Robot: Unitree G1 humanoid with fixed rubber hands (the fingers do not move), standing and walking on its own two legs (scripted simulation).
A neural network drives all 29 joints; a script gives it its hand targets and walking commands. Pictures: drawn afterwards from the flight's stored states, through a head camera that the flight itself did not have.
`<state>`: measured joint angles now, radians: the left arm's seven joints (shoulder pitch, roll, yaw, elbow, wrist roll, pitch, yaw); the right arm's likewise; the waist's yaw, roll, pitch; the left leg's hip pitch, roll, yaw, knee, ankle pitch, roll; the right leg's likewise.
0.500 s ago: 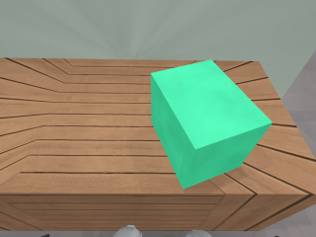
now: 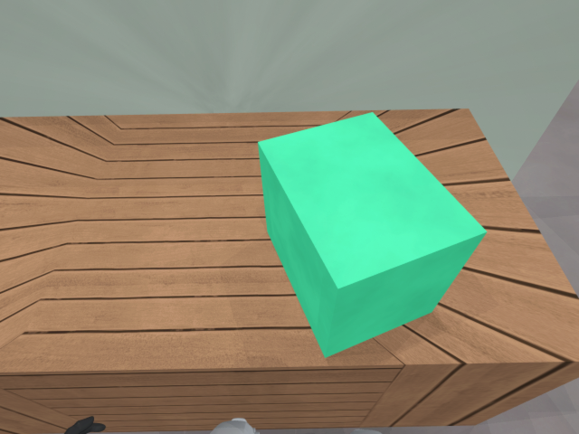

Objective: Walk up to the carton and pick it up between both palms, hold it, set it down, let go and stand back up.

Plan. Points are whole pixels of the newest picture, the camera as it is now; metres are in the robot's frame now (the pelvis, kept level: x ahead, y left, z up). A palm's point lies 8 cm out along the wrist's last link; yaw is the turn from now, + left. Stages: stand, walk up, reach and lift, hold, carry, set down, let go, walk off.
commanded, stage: walk up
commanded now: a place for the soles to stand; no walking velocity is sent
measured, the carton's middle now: (349, 231) +0.44 -0.09 -0.01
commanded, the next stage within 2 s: none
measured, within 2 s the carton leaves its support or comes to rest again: neither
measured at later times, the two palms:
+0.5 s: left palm out of the picture +0.11 +0.31 -0.08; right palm out of the picture +0.05 -0.33 -0.09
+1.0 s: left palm out of the picture +0.01 +0.18 -0.09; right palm out of the picture -0.01 -0.49 -0.09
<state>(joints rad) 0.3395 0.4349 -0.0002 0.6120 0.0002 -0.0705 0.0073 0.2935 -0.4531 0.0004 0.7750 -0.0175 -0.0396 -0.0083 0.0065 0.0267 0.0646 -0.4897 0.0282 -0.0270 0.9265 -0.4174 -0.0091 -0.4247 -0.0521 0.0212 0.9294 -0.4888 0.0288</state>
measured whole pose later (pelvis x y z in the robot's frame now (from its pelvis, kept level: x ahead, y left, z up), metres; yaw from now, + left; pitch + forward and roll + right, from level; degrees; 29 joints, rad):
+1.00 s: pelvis -0.10 -0.14 -0.01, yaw -1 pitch -2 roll +4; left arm 0.23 0.48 0.00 0.61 0.00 0.05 -0.02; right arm 0.29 -0.52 0.00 0.78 -0.01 -0.04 -0.10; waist 0.06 -0.06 0.17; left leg -0.61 -0.07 -0.08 1.19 -0.54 -0.01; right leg -0.51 -0.02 -0.05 1.05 -0.51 -0.06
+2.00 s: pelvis -0.10 -0.12 -0.01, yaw +1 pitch -2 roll +1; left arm 0.23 0.48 0.00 0.63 0.00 0.01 -0.01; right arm 0.29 -0.49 0.00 0.78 -0.01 -0.07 -0.06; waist 0.02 -0.05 0.11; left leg -0.52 -0.01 -0.04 0.99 -0.42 -0.01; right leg -0.50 -0.05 -0.07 1.03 -0.49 -0.04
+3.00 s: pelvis -0.13 -0.06 -0.01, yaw +3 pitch -2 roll -1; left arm 0.27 0.48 0.00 0.69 0.00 -0.02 0.02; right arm 0.27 -0.45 0.00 0.78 -0.01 0.00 0.00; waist -0.01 0.00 0.11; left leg -0.57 -0.06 0.00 0.98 -0.37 0.07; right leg -0.50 -0.10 -0.04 1.02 -0.52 0.00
